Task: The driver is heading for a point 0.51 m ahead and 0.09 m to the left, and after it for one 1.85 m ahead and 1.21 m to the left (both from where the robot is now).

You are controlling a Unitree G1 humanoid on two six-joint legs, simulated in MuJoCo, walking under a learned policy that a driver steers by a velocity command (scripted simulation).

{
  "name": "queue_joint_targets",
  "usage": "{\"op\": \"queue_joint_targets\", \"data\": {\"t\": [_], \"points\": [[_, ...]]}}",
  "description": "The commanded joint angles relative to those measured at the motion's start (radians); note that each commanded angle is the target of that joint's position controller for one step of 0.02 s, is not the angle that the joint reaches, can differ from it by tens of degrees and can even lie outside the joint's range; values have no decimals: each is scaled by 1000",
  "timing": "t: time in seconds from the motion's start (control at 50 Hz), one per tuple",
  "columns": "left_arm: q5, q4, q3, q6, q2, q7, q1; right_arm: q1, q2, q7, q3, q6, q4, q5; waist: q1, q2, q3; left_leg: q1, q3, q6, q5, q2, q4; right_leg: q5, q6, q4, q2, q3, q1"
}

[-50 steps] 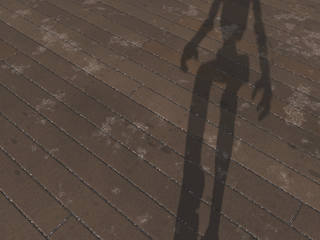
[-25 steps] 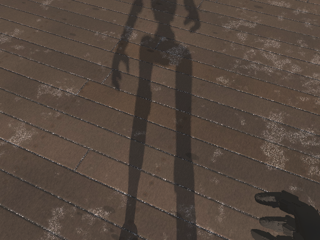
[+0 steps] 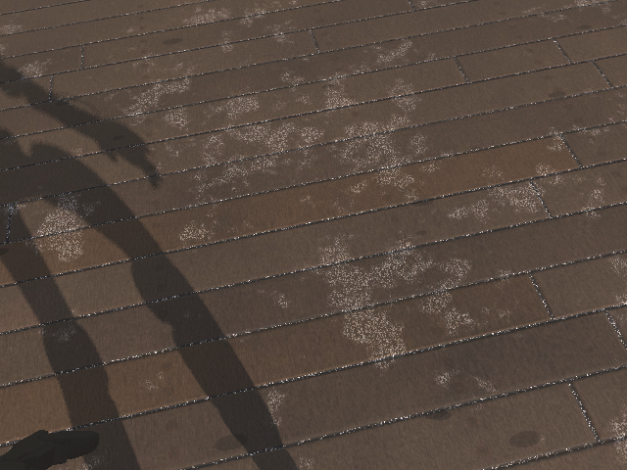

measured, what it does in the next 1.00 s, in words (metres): walks ahead, turning right: left foot, then right foot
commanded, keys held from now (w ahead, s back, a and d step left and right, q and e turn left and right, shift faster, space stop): e+shift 0.04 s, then shift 0.96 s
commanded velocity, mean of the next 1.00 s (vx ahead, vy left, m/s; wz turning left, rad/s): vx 0.03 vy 0.00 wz -0.27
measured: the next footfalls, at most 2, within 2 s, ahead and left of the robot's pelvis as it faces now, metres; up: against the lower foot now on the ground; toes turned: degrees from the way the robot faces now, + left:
left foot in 0.40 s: +0.17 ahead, +0.17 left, +0.00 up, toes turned -14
right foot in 0.68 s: +0.07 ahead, -0.07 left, +0.00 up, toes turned -11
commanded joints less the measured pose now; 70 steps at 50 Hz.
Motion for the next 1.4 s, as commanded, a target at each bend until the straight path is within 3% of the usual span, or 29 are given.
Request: {"op": "queue_joint_targets", "data": {"t": [0.02,0.04,0.08,0.12,0.18,0.32,0.38,0.4,0.42,0.44,0.48,0.54,0.6,0.66,0.7,0.72,0.76,0.82,1.02,1.06,1.1,1.14,1.18,1.24,1.26,1.28,1.3,1.34,1.4], "points": [[40,-95,75,-31,257,-2,163,7,-147,19,-11,-35,-146,-17,90,-178,-497,-574,-360,0,-97,-152,571,246,-367,-353,-370,869,751],[19,-94,66,-41,227,-4,129,-60,-150,20,-10,-44,-163,-9,78,-118,-395,-585,-375,20,-21,-131,511,126,-305,-368,-331,792,665],[-16,-98,28,-35,113,16,42,-72,-128,-1,-11,-28,-122,-40,27,40,-261,-504,-358,25,74,-60,345,154,-170,-337,-235,572,439],[15,-108,26,-26,114,33,16,-38,-126,0,-14,-6,-107,-40,4,-18,-254,-366,-317,9,89,-65,265,406,-169,-310,-199,466,283],[22,-83,27,-9,117,61,59,-34,-48,0,11,5,-99,-37,17,-25,-308,-308,-278,-27,155,-86,121,517,-150,-264,-159,385,260],[28,-71,4,18,70,58,56,-73,-36,7,17,28,-124,-28,65,-143,-256,-222,-261,-11,204,-88,-114,22,-100,-270,-154,454,204],[20,-56,-16,18,23,54,54,-14,-9,24,17,11,-115,-40,23,-154,-231,-63,-232,36,340,-96,-417,-40,-34,-211,-112,451,179],[25,-44,-25,14,-12,56,101,-5,-44,26,12,6,-122,-64,41,-84,-222,-9,-320,71,419,-4,-488,-144,29,-134,-56,405,143],[30,-39,-25,7,-26,56,177,-44,-121,23,0,6,-141,-84,115,133,-193,-8,-507,172,560,162,-537,-328,94,2,71,258,60],[29,-64,-8,-4,31,58,103,-43,-97,20,1,1,-133,-91,78,258,-168,-135,-655,295,534,266,-619,-401,133,87,53,207,82],[19,-51,14,1,72,64,45,-69,-70,11,6,-7,-140,-63,53,160,-148,-115,-593,280,490,209,-605,-383,169,240,21,201,66],[21,-15,-2,21,-10,65,81,-57,-60,6,9,-1,-126,-38,57,108,-162,-52,-470,238,635,137,-553,-361,205,269,-14,170,64],[11,-5,-25,15,-66,61,53,-14,-38,14,12,15,-104,-36,23,163,-195,11,-395,228,717,81,-506,-327,209,44,-23,106,150],[10,30,-20,14,-45,58,93,20,-33,17,15,20,-86,-20,37,169,-215,16,-393,200,685,65,-469,-62,181,-263,-16,84,301],[30,15,-10,15,33,66,90,55,-13,26,26,-2,-88,-42,4,49,-256,-81,-360,121,529,26,-439,216,128,-219,-117,188,448],[29,47,-1,15,46,62,88,79,0,34,28,-13,-86,-48,-28,-90,-261,-70,-273,80,404,-45,-451,106,86,-160,-104,179,390],[37,43,-18,9,-29,53,84,-13,-17,37,26,-13,-89,-52,22,-45,-203,-65,-244,57,336,-62,-425,-39,90,-197,-87,181,304],[36,53,-20,-5,-20,58,90,-9,5,29,30,5,-86,-47,17,-51,-135,-83,-243,59,346,-63,-418,-60,105,-201,-78,178,248],[31,85,-32,-18,-50,72,125,20,14,10,27,6,-38,-42,22,-23,-121,-79,-240,46,346,-65,-410,-77,108,-190,-61,171,234],[17,113,-15,-10,-9,73,210,67,-8,7,15,10,-12,-26,42,-43,-124,-142,-194,67,-68,-114,-362,-552,63,-220,-47,183,224],[2,106,-10,-28,17,67,268,17,-16,10,9,-14,-41,-9,80,-95,-31,-310,-211,90,-192,-96,-279,-809,-14,-327,-145,326,212],[-13,119,12,-64,88,65,245,-36,28,17,15,-54,-74,18,66,-240,36,-357,-191,113,88,-94,-73,-859,-120,-501,-330,635,169],[-14,93,-10,-86,24,57,163,-7,8,30,8,-76,-70,22,27,-224,13,-342,-231,163,36,-44,-105,-645,-92,-499,-329,570,192],[-1,57,-20,-78,-9,49,45,330,4,35,-12,-86,84,-7,-120,-102,-115,190,-78,131,263,-162,-342,-486,17,-247,-122,242,-3],[78,60,-11,-74,-12,32,19,496,-70,42,-26,-61,102,-93,-209,142,-133,395,-342,142,-1,-14,-539,-425,31,134,5,113,-197],[71,-9,-31,-87,-99,30,-15,524,-169,46,-41,-58,83,-108,-178,345,-105,421,-878,216,-318,251,-739,-421,40,410,72,97,-456],[72,-35,-32,-90,-83,21,-23,419,-125,45,-29,-41,54,-91,-109,218,-49,313,-1049,297,-454,318,-806,-313,19,520,-10,192,-537],[70,-6,-25,-91,-40,-2,-5,297,-79,47,-19,-45,22,-71,-27,31,-21,203,-810,261,-306,245,-773,-130,36,518,-113,142,-484],[73,12,-29,-68,-51,-31,14,299,-34,38,0,-60,42,-61,-4,93,-39,99,-593,244,-97,143,-842,-40,84,454,-126,85,-357]]}}
Velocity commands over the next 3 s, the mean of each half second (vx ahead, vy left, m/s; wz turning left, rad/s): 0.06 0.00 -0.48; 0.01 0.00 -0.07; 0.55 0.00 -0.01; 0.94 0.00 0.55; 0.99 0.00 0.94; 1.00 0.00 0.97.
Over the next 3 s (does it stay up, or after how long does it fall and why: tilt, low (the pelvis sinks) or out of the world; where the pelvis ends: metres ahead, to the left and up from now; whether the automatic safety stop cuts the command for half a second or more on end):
stays up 1.46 0.25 0.00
